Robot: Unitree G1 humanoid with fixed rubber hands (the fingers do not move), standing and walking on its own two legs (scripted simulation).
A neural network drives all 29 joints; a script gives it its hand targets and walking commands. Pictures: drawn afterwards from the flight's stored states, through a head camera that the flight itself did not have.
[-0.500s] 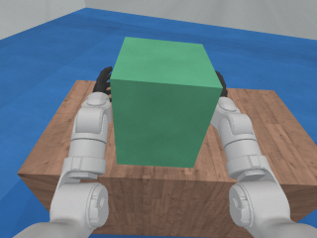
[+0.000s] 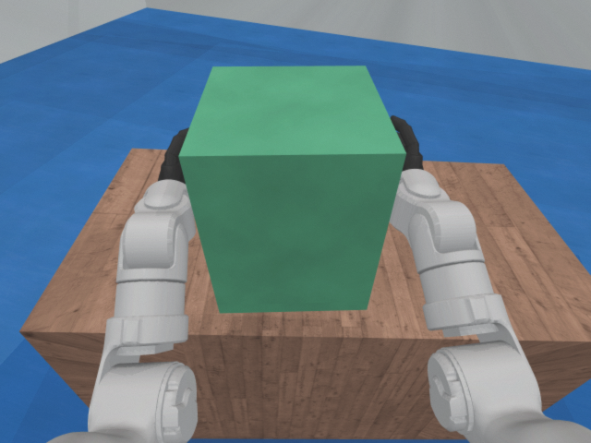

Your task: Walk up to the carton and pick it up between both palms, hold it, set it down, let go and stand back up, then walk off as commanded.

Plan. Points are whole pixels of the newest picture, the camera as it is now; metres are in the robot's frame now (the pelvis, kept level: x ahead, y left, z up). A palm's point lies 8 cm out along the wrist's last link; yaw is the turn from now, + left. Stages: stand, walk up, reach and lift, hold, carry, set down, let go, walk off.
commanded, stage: hold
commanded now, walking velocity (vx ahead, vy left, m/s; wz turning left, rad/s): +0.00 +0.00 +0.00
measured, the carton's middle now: (291, 191) +0.38 +0.00 +0.18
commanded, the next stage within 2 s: none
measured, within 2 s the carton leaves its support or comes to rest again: neither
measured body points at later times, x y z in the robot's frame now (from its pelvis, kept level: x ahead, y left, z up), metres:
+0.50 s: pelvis -0.02 +0.00 +0.00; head -0.08 +0.02 +0.44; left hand +0.36 +0.16 +0.20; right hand +0.37 -0.14 +0.19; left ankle +0.03 +0.12 -0.74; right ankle +0.02 -0.12 -0.74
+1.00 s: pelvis +0.00 +0.00 +0.00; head -0.03 +0.01 +0.45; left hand +0.40 +0.14 +0.20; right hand +0.40 -0.15 +0.22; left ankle +0.03 +0.12 -0.74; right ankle +0.02 -0.12 -0.74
